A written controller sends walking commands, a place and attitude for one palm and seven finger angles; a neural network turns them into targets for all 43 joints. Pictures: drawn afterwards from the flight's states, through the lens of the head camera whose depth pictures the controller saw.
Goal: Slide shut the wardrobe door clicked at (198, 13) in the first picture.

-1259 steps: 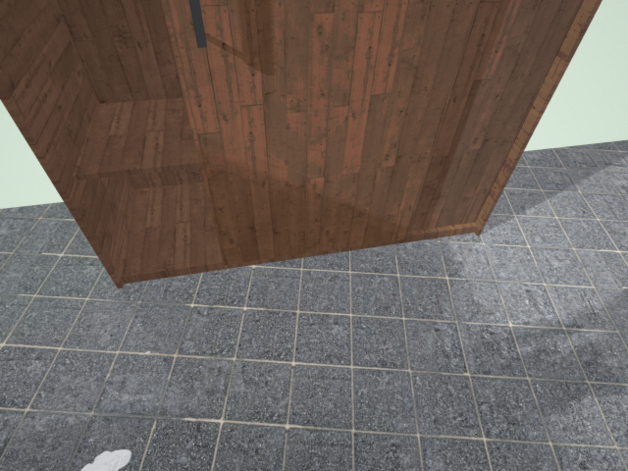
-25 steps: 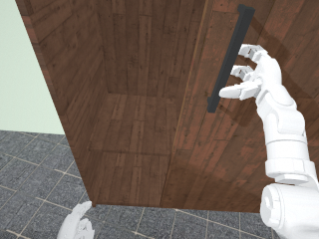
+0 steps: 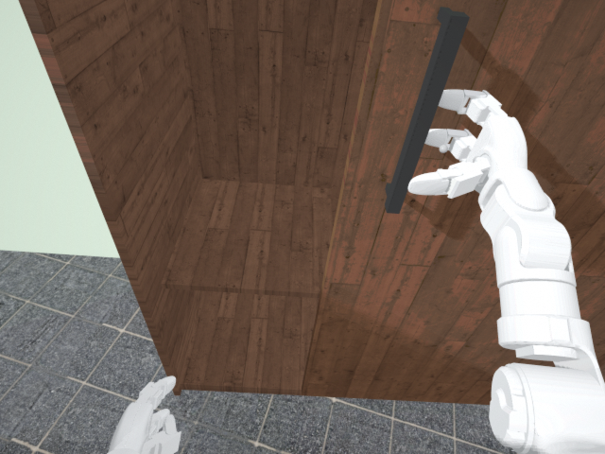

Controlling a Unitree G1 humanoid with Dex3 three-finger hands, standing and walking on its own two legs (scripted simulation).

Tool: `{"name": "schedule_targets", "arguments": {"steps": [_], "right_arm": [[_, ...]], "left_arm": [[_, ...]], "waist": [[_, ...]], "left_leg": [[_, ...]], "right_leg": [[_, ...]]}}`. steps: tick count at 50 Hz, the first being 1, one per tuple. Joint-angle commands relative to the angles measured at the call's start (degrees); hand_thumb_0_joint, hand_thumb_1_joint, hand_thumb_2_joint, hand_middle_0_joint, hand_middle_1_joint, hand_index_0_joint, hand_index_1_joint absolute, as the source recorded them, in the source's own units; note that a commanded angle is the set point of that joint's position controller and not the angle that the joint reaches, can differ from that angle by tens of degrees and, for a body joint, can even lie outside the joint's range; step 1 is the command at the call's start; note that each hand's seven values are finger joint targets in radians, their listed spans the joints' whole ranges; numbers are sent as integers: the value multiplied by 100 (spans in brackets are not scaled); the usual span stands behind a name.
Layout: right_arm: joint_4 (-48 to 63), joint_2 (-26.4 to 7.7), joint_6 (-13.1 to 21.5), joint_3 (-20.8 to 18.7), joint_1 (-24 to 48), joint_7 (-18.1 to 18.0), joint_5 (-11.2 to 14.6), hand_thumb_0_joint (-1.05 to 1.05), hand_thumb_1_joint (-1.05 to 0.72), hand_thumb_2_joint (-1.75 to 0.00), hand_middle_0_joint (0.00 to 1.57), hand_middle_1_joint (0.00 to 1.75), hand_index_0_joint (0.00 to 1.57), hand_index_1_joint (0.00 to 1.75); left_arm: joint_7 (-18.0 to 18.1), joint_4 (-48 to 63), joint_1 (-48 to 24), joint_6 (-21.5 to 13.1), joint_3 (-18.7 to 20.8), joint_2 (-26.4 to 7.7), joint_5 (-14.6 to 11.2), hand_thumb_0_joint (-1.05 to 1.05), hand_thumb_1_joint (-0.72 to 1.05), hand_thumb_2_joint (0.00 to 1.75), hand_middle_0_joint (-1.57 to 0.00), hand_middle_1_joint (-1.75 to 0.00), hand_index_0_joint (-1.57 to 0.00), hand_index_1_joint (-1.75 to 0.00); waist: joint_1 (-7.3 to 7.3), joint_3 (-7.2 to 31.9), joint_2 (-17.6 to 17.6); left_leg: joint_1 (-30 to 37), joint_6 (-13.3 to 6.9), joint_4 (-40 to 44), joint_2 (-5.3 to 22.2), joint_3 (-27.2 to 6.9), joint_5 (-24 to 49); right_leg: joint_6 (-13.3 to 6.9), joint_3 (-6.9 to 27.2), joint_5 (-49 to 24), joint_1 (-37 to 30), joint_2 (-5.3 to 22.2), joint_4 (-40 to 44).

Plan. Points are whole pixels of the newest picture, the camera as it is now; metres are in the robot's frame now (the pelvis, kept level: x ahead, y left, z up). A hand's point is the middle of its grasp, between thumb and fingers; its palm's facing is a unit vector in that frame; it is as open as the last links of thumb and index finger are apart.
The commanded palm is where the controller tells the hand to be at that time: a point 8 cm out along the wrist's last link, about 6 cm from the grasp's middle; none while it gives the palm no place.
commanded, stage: slide the fingers in behind the handle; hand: right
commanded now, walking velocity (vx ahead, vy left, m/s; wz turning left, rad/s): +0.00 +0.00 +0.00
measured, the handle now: (415, 123) +0.47 -0.11 +0.25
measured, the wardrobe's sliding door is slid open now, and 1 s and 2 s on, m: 0.39 0.39 0.39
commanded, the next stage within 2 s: grip the handle and tug to test in 1.38 s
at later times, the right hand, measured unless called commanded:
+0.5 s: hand (416, 144) +0.42 -0.10 +0.25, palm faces -0.01 +1.00 +0.00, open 14.0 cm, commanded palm +0.39 -0.15 +0.25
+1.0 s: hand (405, 142) +0.41 -0.08 +0.26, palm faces -0.01 +1.00 +0.01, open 14.0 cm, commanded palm +0.40 -0.14 +0.25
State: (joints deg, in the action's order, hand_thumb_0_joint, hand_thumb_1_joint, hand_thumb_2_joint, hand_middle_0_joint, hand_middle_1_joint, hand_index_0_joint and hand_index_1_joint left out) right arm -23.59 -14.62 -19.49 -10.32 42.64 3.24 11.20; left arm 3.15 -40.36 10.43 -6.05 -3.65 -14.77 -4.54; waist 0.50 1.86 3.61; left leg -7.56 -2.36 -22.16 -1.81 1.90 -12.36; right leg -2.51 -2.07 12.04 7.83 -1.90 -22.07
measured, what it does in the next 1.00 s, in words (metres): stands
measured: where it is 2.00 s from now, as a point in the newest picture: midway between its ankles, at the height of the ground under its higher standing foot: outside the picture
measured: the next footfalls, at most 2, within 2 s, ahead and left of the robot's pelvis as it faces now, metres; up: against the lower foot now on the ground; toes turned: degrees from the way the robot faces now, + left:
none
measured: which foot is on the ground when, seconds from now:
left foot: down 0.00-1.00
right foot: down 0.00-1.00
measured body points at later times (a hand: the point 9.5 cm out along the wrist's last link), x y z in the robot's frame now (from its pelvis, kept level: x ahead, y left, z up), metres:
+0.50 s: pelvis +0.01 +0.00 +0.00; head -0.02 +0.03 +0.45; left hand +0.18 +0.22 -0.10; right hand +0.41 -0.15 +0.26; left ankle +0.00 +0.09 -0.74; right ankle +0.00 -0.09 -0.74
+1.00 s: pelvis +0.00 +0.01 +0.00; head -0.02 +0.03 +0.45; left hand +0.19 +0.23 -0.09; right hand +0.41 -0.14 +0.26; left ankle +0.00 +0.09 -0.74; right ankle +0.00 -0.09 -0.74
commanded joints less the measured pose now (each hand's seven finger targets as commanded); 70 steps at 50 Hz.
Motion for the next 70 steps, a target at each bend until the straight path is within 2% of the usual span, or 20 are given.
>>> {"name": "schedule_targets", "arguments": {"steps": [1,15,18,19,26,29,33,37,39,41,42,46,50,52,58,62,65,66,68,70], "right_arm": [[1308,-797,350,-157,3113,-56,85,0,50,-30,30,120,30,120],[1368,-611,271,-127,3096,-322,-52,0,50,-30,30,120,30,120],[1382,-494,212,-26,3009,-357,-65,0,50,-30,30,120,30,120],[1337,-525,169,-95,2889,-379,-53,0,50,-30,30,120,30,120],[1638,-500,154,-24,3069,-432,-57,0,50,-30,30,120,30,120],[1702,-691,153,-195,3015,-427,-34,0,50,-30,30,120,30,120],[1630,-375,118,34,2800,-386,5,0,50,-30,30,120,30,120],[1590,-470,69,3,2987,-404,-2,0,50,-30,30,120,30,120],[1638,-278,65,138,3056,-432,12,0,50,-30,30,120,30,120],[1413,-471,65,-27,2964,-471,2,0,50,-30,30,120,30,120],[1464,-417,81,22,3106,-487,6,0,50,-30,30,120,30,120],[1344,-487,157,-47,3075,-555,-44,0,50,-30,30,120,30,120],[1027,-690,164,-218,3105,-549,-55,0,50,-30,30,120,30,120],[1158,-521,259,-50,3287,-536,-71,0,50,-30,30,120,30,120],[870,-625,268,-141,3232,-483,-58,0,50,-30,30,120,30,120],[1088,-527,297,-27,3337,-502,-81,0,50,-30,30,120,30,120],[1295,-392,288,2,3165,-494,-35,0,50,-30,30,120,30,120],[1198,-487,284,-43,3033,-495,-51,0,50,-30,30,120,30,120],[1266,-253,272,141,3134,-486,-26,0,50,-30,30,120,30,120],[1332,-489,252,-90,3096,-530,-31,0,50,-30,30,120,30,120]], "left_arm": [[22,823,-871,-293,174,-565,13,0,90,90,-20,-30,-20,-30],[-31,879,-936,-55,155,-473,69,0,90,90,-20,-30,-20,-30],[-49,883,-964,5,153,-464,58,0,90,90,-20,-30,-20,-30],[-38,884,-971,17,164,-468,59,0,90,90,-20,-30,-20,-30],[-25,886,-1011,39,172,-456,73,0,90,90,-20,-30,-20,-30],[-11,892,-1022,36,174,-472,77,0,90,90,-20,-30,-20,-30],[-36,909,-1047,46,178,-457,51,0,90,90,-20,-30,-20,-30],[-32,866,-1041,56,180,-484,49,0,90,90,-20,-30,-20,-30],[-32,886,-1073,43,162,-448,53,0,90,90,-20,-30,-20,-30],[-21,825,-1059,68,174,-473,61,0,90,90,-20,-30,-20,-30],[-20,851,-1074,67,161,-453,58,0,90,90,-20,-30,-20,-30],[-22,832,-1057,73,163,-440,77,0,90,90,-20,-30,-20,-30],[21,832,-1002,109,148,-459,74,0,90,90,-20,-30,-20,-30],[4,862,-979,87,148,-436,76,0,90,90,-20,-30,-20,-30],[37,827,-894,59,172,-467,59,0,90,90,-20,-30,-20,-30],[12,841,-880,17,180,-447,52,0,90,90,-20,-30,-20,-30],[-12,876,-885,-31,204,-451,64,0,90,90,-20,-30,-20,-30],[-19,844,-904,0,196,-468,63,0,90,90,-20,-30,-20,-30],[-25,850,-914,-16,194,-449,51,0,90,90,-20,-30,-20,-30],[-22,852,-910,-18,202,-466,66,0,90,90,-20,-30,-20,-30]], "waist": [[-34,1504,-496],[18,1688,-536],[15,1546,-478],[28,1536,-660],[21,1594,-600],[43,1742,-540],[15,1573,-612],[-26,1506,-603],[-32,1530,-573],[-3,1455,-700],[-13,1460,-536],[21,1560,-584],[18,1455,-815],[-23,1483,-610],[-43,1430,-749],[-42,1540,-482],[1,1784,-624],[27,1679,-642],[-30,1544,-687],[18,1616,-689]], "left_leg": [[-10,15,279,137,-148,1223],[291,13,187,161,-144,1780],[257,11,211,163,-133,1660],[272,25,220,152,-123,1691],[347,38,244,158,-166,1778],[471,47,230,169,-193,1853],[394,61,253,166,-175,1839],[314,67,300,173,-195,1695],[282,64,290,169,-180,1618],[286,76,326,173,-215,1571],[271,76,332,188,-221,1475],[339,67,316,183,-226,1549],[438,107,359,215,-273,1503],[376,83,341,214,-247,1520],[314,97,381,195,-254,1399],[280,71,352,190,-235,1409],[406,71,257,165,-213,1734],[406,61,285,169,-207,1694],[304,75,302,159,-189,1611],[346,77,292,157,-207,1634]], "right_leg": [[-22,380,-1132,-813,198,109],[11,321,-1604,-840,174,111],[14,310,-1483,-752,170,124],[-1,305,-1507,-746,186,127],[-38,265,-1546,-768,155,93],[-43,241,-1545,-778,136,110],[-49,234,-1481,-720,138,102],[-63,238,-1337,-688,126,100],[-58,260,-1284,-717,110,107],[-68,239,-1249,-639,125,94],[-66,238,-1151,-619,107,115],[-66,237,-1237,-650,118,104],[-93,223,-1060,-430,108,163],[-92,238,-1125,-536,116,158],[-105,238,-1030,-483,134,151],[-83,250,-1112,-610,134,130],[-80,246,-1392,-735,131,97],[-73,244,-1374,-665,133,100],[-78,256,-1284,-664,142,121],[-77,247,-1315,-681,138,122]]}}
